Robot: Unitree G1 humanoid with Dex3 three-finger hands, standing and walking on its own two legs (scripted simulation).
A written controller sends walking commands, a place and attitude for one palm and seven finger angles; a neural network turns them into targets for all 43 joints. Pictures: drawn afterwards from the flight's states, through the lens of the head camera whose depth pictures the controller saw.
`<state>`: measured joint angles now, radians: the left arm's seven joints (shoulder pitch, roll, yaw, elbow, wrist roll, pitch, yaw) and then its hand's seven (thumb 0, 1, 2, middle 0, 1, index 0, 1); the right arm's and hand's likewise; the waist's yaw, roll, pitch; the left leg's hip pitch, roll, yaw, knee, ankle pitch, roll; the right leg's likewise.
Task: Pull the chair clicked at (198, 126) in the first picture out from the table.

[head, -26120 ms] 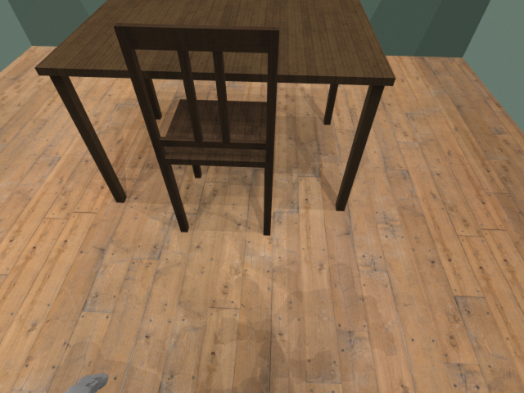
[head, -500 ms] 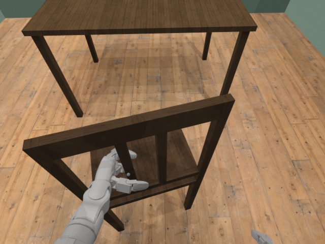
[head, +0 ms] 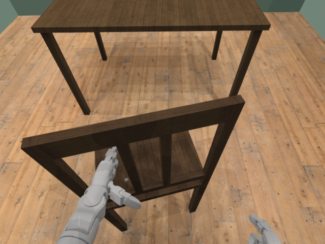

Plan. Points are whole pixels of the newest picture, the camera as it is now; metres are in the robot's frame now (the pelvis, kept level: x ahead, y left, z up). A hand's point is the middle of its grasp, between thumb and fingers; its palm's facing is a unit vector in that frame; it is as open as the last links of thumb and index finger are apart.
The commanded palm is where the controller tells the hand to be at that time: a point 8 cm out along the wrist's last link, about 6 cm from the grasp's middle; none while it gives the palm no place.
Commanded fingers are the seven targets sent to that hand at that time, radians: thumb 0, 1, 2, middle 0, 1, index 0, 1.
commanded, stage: draw the fingers out of the gap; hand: left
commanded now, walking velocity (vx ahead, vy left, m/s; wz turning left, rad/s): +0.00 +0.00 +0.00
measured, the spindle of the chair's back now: (132, 170) +0.32 +0.09 -0.04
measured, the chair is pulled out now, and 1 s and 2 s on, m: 0.61 0.61 0.61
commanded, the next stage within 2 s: draw the hand back to the body in 0.76 s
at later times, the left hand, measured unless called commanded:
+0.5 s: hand (119, 211) +0.21 +0.11 -0.04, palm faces -0.11 -0.99 -0.11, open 17.5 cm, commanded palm +0.19 +0.17 -0.02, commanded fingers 0.00 -0.55 0.20 0.00 0.00 0.00 0.00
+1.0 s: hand (108, 234) +0.16 +0.12 -0.01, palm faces +0.02 -1.00 +0.02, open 17.5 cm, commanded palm +0.13 +0.18 +0.01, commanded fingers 0.00 -0.55 0.20 0.00 0.00 0.00 0.00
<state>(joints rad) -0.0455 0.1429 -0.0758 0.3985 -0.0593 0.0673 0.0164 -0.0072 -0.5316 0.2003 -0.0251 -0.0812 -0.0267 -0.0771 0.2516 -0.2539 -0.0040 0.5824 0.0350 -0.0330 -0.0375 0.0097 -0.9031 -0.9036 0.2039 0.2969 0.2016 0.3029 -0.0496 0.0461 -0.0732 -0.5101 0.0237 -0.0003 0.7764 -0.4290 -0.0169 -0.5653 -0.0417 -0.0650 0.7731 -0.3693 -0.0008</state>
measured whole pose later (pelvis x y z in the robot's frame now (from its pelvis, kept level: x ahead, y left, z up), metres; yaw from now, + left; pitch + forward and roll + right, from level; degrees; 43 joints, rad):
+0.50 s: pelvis -0.01 +0.00 -0.01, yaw +1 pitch +9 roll +0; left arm 0.27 0.17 -0.12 0.08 -0.05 0.11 -0.01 -0.01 -0.53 0.20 0.00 0.00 0.00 0.00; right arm 0.24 -0.25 0.02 0.50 0.04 -0.10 -0.07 0.01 -0.90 -0.90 0.20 0.30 0.20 0.30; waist -0.04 0.05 -0.08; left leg -0.56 0.02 -0.02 0.87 -0.46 -0.02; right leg -0.61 -0.05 -0.09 0.85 -0.40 0.00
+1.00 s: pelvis -0.02 +0.01 -0.03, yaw +2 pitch +11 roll -1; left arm 0.60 0.15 -0.13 -0.24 -0.13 -0.05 0.00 -0.01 -0.53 0.20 0.00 0.00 -0.01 0.00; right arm 0.25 -0.22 0.01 0.47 0.03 -0.16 -0.08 0.01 -0.90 -0.90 0.20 0.30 0.20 0.30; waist -0.02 0.03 -0.11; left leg -0.68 0.01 -0.04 1.00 -0.51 -0.01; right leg -0.70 -0.06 -0.10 0.96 -0.44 0.00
